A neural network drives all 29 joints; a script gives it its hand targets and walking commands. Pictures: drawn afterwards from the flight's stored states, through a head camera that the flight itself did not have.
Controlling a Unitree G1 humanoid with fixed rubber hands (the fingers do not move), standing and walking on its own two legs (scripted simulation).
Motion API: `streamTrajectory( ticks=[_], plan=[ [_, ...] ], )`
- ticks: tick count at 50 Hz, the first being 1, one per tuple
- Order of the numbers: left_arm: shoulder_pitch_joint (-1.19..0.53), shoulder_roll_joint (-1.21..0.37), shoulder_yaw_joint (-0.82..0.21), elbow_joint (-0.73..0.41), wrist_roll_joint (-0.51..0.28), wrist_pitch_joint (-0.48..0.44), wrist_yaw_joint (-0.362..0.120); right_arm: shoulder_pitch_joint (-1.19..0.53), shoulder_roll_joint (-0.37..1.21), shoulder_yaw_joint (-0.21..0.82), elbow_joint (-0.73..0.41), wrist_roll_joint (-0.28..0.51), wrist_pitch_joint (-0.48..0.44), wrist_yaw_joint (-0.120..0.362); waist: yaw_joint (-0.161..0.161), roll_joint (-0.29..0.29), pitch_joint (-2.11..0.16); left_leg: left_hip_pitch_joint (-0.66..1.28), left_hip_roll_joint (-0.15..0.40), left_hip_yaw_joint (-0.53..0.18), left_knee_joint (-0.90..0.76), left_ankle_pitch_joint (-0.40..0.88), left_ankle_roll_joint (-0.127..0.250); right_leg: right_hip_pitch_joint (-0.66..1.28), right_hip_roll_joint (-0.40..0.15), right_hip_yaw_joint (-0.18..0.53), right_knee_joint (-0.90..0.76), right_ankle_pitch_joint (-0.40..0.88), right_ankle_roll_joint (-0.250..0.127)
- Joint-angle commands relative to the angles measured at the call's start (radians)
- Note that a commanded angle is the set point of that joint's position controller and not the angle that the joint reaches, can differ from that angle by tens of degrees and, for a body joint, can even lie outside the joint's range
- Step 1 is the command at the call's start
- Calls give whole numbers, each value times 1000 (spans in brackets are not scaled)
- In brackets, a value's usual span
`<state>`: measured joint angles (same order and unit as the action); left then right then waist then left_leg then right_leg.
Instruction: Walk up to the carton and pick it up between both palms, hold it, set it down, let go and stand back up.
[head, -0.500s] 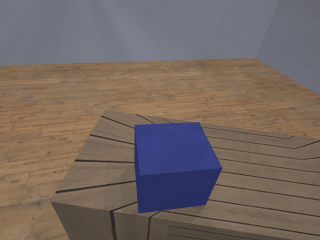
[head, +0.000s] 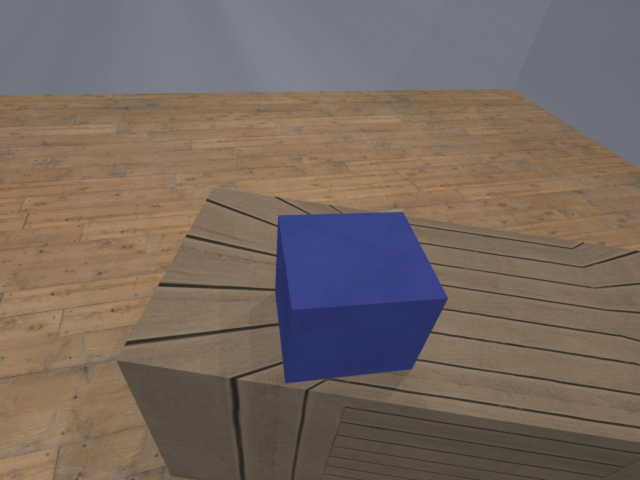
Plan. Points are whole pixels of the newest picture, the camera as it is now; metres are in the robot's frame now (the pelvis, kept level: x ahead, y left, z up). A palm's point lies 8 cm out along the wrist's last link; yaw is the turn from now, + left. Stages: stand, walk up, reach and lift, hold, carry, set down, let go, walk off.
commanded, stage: stand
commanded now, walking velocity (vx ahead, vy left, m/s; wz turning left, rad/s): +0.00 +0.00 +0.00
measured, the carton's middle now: (346, 294) +0.47 +0.01 -0.06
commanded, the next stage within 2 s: none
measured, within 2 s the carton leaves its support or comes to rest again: neither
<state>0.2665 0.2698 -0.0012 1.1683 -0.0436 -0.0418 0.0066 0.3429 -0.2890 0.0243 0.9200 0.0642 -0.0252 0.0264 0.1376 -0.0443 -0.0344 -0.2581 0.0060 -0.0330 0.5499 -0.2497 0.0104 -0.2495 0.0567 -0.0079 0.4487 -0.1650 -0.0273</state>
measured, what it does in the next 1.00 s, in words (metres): stands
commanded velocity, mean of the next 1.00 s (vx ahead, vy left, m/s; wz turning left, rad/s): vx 0.00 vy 0.00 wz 0.00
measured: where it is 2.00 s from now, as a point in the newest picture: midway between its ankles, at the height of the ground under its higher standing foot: outside the picture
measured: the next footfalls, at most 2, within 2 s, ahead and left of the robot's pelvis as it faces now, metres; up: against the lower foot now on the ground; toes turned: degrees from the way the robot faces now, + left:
none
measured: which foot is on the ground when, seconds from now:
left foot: down 0.00-1.00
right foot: down 0.00-1.00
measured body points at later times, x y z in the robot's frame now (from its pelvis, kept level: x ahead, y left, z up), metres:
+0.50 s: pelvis +0.01 +0.00 +0.00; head +0.00 +0.03 +0.45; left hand +0.01 +0.26 -0.17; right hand +0.09 -0.27 -0.11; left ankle +0.03 +0.11 -0.74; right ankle +0.06 -0.11 -0.74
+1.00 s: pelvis +0.02 +0.00 +0.00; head +0.02 +0.03 +0.45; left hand +0.03 +0.26 -0.16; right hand +0.12 -0.27 -0.11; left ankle +0.03 +0.11 -0.74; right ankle +0.06 -0.11 -0.74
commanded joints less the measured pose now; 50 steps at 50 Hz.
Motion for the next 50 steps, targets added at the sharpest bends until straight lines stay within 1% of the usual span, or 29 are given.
streamTrajectory(
  ticks=[1,4,5,6,8,11,12,14,17,19,20,21,22,24,26,27,30,31,33,34,35,36,40,41,43,44,45,48,50],
  plan=[
    [-62,282,53,-33,91,-18,-8,-44,-262,-98,-90,-96,-25,-37,-117,71,121,-101,90,-169,-222,-203,49,26,-150,186,-146,-287,-2],
    [-70,288,53,-37,91,-15,-7,-41,-260,-99,-86,-96,-20,-37,-118,78,135,-103,82,-162,-218,-220,50,9,-154,196,-158,-331,-3],
    [-67,289,54,-37,91,-14,-6,-36,-260,-102,-86,-96,-20,-37,-120,67,143,-107,79,-161,-217,-220,50,1,-158,202,-164,-348,-4],
    [-65,290,53,-35,89,-11,-6,-30,-260,-101,-83,-95,-20,-38,-123,69,144,-99,79,-157,-212,-215,50,-9,-162,206,-170,-359,-6],
    [-68,294,56,-36,87,-13,-8,-29,-257,-100,-83,-93,-18,-38,-120,81,140,-93,80,-157,-217,-209,51,-5,-159,202,-167,-351,-9],
    [-64,287,57,-33,83,-12,-6,-36,-260,-101,-80,-92,-19,-38,-115,89,120,-82,83,-156,-220,-168,49,26,-157,191,-148,-295,-6],
    [-80,288,58,-35,84,-12,-7,-39,-260,-100,-79,-92,-22,-39,-121,81,124,-83,86,-156,-218,-153,48,26,-156,190,-150,-291,-6],
    [-77,280,54,-33,79,-12,-8,-46,-261,-99,-83,-90,-24,-41,-114,100,105,-72,89,-156,-215,-119,50,42,-157,183,-141,-245,-5],
    [-94,282,53,-31,81,-13,-8,-48,-253,-94,-81,-87,-23,-42,-121,84,82,-54,87,-150,-204,-90,51,51,-160,184,-146,-243,-6],
    [-107,287,55,-33,79,-12,-7,-56,-259,-96,-81,-91,-24,-44,-121,96,88,-51,87,-149,-207,-74,48,50,-158,178,-142,-228,-6],
    [-105,287,54,-32,76,-12,-7,-57,-257,-95,-77,-89,-24,-45,-120,117,88,-55,92,-150,-208,-56,50,56,-161,173,-139,-209,-8],
    [-112,283,52,-29,76,-12,-8,-58,-257,-92,-77,-88,-24,-46,-122,97,77,-46,93,-152,-212,-52,49,65,-158,168,-135,-200,-6],
    [-108,280,52,-29,73,-13,-8,-65,-265,-93,-78,-89,-25,-46,-116,102,69,-42,95,-148,-210,-46,48,70,-156,164,-134,-177,-6],
    [-116,286,55,-24,74,-12,-8,-66,-261,-92,-77,-87,-25,-47,-116,115,62,-43,96,-150,-213,-33,47,81,-157,162,-129,-170,-4],
    [-125,284,51,-21,72,-13,-8,-69,-257,-91,-73,-84,-24,-47,-122,107,52,-34,93,-144,-207,-29,44,86,-157,164,-133,-157,-4],
    [-131,287,54,-22,73,-12,-7,-68,-256,-90,-70,-86,-24,-48,-126,114,57,-33,96,-145,-207,-18,44,81,-157,161,-131,-152,-6],
    [-134,283,53,-18,71,-13,-7,-85,-256,-89,-69,-87,-23,-47,-123,126,56,-33,102,-148,-213,-17,46,83,-157,154,-131,-144,-7],
    [-139,285,53,-20,73,-13,-8,-79,-252,-89,-69,-85,-23,-47,-124,118,48,-33,98,-147,-210,-17,44,93,-158,156,-133,-151,-6],
    [-143,287,54,-18,71,-14,-7,-93,-253,-88,-67,-86,-24,-47,-125,127,48,-29,97,-144,-211,-16,43,91,-159,156,-132,-147,-7],
    [-147,287,52,-17,74,-14,-7,-93,-253,-87,-65,-85,-24,-47,-129,118,42,-28,98,-144,-209,-18,43,91,-162,159,-137,-148,-8],
    [-140,285,53,-17,71,-14,-8,-93,-257,-89,-65,-86,-25,-46,-126,128,38,-21,97,-141,-207,-14,43,91,-163,158,-137,-138,-8],
    [-146,284,52,-14,71,-15,-8,-99,-250,-87,-65,-86,-25,-45,-129,124,31,-20,97,-144,-211,-2,43,100,-161,154,-132,-128,-10],
    [-144,278,51,-16,69,-15,-10,-110,-258,-87,-61,-89,-27,-47,-121,124,29,-9,102,-142,-216,20,40,102,-159,147,-133,-97,-11],
    [-146,276,51,-16,66,-17,-9,-116,-259,-87,-62,-91,-26,-48,-122,141,14,-4,105,-141,-215,34,42,110,-159,144,-128,-78,-13],
    [-151,278,52,-18,68,-18,-10,-122,-252,-85,-61,-89,-27,-48,-125,144,14,2,107,-137,-216,48,36,115,-159,139,-125,-63,-14],
    [-148,279,52,-13,67,-19,-10,-112,-250,-83,-59,-87,-28,-49,-128,136,4,4,108,-141,-215,54,39,120,-160,141,-125,-58,-14],
    [-156,278,53,-14,67,-19,-9,-120,-254,-83,-58,-89,-29,-48,-125,149,6,3,109,-140,-217,61,36,121,-159,137,-122,-44,-14],
    [-148,273,51,-11,67,-20,-11,-134,-260,-84,-61,-90,-30,-49,-121,150,-4,14,110,-140,-215,73,39,127,-159,131,-123,-29,-13],
    [-150,278,53,-10,67,-22,-9,-127,-256,-84,-55,-88,-28,-48,-124,152,-1,14,110,-137,-213,70,37,122,-163,137,-128,-36,-16]
  ],
)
